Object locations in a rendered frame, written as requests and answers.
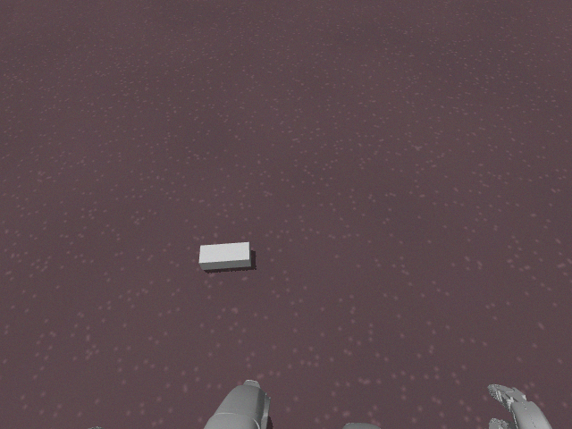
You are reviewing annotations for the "carton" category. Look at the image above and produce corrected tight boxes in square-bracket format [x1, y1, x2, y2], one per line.
[199, 242, 251, 270]

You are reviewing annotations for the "right robot hand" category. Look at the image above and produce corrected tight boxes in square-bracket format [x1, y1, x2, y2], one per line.
[488, 384, 552, 429]

